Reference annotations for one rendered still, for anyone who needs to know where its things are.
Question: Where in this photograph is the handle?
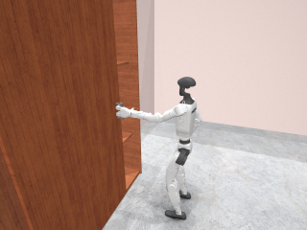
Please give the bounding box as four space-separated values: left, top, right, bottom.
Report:
116 103 125 120

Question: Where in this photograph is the wardrobe door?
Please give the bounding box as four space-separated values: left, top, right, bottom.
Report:
0 0 127 230
0 147 30 230

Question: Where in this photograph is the left robot shin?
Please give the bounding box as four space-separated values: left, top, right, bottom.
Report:
165 184 181 215

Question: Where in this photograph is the robot right forearm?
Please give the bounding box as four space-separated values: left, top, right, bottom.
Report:
192 124 200 134

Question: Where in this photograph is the right robot upper arm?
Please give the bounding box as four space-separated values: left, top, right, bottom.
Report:
192 98 202 125

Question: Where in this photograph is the robot left hand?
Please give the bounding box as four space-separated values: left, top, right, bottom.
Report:
116 105 134 118

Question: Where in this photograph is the robot left forearm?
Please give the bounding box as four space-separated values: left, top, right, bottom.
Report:
129 110 160 123

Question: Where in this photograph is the left robot upper arm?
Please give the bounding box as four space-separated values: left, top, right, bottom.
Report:
154 104 188 123

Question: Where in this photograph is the robot right thigh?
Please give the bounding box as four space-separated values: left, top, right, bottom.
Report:
174 147 185 175

